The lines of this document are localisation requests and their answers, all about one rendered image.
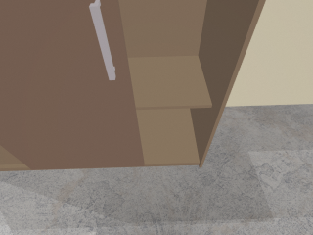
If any wardrobe door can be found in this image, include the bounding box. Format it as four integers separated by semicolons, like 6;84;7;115
0;145;23;165
0;0;145;170

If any handle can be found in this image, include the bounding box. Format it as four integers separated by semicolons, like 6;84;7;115
89;0;116;80

